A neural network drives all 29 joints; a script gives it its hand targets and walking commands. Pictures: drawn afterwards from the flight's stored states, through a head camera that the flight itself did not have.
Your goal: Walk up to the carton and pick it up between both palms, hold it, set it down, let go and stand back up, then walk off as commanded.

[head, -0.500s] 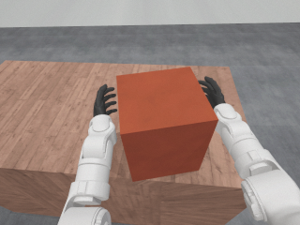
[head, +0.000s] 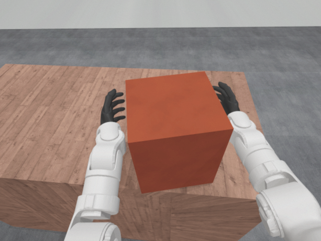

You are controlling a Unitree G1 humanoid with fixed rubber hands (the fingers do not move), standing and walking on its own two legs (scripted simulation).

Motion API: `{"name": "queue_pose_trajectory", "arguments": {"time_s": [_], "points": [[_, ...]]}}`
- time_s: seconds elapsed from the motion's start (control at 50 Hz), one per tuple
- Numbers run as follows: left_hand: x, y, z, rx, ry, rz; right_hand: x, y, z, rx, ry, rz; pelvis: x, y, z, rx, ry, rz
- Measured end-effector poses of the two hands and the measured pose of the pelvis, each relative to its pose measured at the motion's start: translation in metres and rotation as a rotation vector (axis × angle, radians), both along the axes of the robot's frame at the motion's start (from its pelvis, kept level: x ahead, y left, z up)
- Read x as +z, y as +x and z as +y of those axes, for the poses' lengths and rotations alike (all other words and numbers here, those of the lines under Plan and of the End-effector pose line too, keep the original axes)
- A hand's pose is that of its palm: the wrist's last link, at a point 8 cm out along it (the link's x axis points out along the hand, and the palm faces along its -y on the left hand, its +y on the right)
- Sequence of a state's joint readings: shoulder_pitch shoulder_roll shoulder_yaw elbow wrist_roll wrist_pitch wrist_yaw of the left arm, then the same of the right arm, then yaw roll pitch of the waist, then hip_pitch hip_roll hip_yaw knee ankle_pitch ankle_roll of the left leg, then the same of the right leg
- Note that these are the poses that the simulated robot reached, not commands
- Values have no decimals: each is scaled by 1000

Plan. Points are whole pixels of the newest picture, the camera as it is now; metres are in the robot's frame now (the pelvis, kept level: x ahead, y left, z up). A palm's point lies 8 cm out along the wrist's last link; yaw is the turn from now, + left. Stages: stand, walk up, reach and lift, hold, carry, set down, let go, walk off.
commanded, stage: reach and lift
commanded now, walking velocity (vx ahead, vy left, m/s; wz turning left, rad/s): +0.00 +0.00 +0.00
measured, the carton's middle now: (171, 134) +0.39 +0.00 +0.05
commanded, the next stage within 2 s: none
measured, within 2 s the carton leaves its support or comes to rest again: leaves its support in 0.80 s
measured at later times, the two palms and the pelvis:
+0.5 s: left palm (111, 120) +0.37 +0.15 +0.13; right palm (230, 111) +0.42 -0.15 +0.11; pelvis +0.01 +0.00 +0.00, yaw +0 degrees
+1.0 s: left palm (93, 120) +0.34 +0.18 +0.16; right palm (220, 111) +0.40 -0.11 +0.13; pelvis -0.01 +0.00 +0.00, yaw +0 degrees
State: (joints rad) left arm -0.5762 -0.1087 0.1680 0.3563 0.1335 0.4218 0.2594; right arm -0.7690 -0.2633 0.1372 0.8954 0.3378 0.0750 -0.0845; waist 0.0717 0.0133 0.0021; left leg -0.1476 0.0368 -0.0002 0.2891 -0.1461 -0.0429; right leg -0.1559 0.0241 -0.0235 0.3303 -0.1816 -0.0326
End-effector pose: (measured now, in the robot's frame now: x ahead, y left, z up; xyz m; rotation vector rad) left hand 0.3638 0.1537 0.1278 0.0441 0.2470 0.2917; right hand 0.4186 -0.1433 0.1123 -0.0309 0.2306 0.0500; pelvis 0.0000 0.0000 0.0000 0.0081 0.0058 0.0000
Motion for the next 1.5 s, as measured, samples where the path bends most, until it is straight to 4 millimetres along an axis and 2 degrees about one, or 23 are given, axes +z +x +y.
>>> {"name": "queue_pose_trajectory", "arguments": {"time_s": [0.14, 0.42, 0.74, 0.82, 0.92, 1.14, 1.24, 1.36, 1.5], "points": [[-2, -2, -1, -2, -5, 9, -1, -2, -1, 0, -8, 10, 0, -2, -1, -1, 0, -2], [-2, 8, -2, -2, -9, -3, -4, 6, -2, -3, -2, 19, 0, 5, -1, -1, -1, 7], [1, 3, 2, -3, 7, -17, -3, 3, 3, -6, -8, 3, 0, 3, -1, -1, -1, 3], [11, -3, 10, 10, 1, -26, -1, -1, 14, 6, -14, -1, 0, 0, 0, -1, -2, 0], [27, -12, 20, 15, 22, -53, 11, -7, 25, 18, -17, -31, 0, -5, 1, -1, -3, -8], [33, -26, 34, -12, -10, -66, 29, -27, 37, -6, -49, -42, 0, -18, 4, -2, -7, -30], [49, -22, 33, -40, -29, -92, 40, -33, 34, -38, -40, -62, -1, -21, 6, -2, -10, -40], [69, -9, 28, -71, -3, -106, 54, -28, 29, -64, -26, -78, -1, -20, 7, -2, -11, -40], [70, 3, 25, -98, 15, -82, 51, -22, 26, -90, -25, -57, -1, -12, 7, -2, -11, -39]]}}
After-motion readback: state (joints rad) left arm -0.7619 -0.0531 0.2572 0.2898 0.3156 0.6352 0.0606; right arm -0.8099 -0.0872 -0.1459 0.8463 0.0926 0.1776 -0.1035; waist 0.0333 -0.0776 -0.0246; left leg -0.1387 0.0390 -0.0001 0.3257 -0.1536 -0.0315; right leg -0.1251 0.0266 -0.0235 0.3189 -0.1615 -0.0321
